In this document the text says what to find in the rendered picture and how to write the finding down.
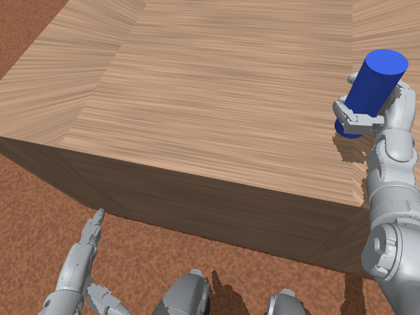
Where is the right robot arm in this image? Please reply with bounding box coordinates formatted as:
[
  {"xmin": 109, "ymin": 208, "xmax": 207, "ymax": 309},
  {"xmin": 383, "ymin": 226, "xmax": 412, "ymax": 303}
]
[{"xmin": 361, "ymin": 129, "xmax": 420, "ymax": 315}]

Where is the left robot hand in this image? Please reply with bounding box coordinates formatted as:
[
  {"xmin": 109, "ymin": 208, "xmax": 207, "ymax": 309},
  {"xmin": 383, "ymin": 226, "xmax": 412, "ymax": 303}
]
[{"xmin": 55, "ymin": 208, "xmax": 132, "ymax": 315}]

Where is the can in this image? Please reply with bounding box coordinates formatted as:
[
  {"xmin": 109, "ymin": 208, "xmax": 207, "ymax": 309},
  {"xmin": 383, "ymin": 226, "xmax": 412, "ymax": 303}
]
[{"xmin": 335, "ymin": 49, "xmax": 408, "ymax": 138}]

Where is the right robot hand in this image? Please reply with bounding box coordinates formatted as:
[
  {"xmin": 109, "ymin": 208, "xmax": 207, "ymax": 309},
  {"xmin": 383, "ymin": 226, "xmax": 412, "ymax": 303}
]
[{"xmin": 333, "ymin": 72, "xmax": 416, "ymax": 137}]

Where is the left robot arm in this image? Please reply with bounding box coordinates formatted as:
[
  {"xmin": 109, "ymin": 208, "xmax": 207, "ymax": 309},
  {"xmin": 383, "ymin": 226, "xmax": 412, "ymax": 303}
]
[{"xmin": 38, "ymin": 290, "xmax": 84, "ymax": 315}]

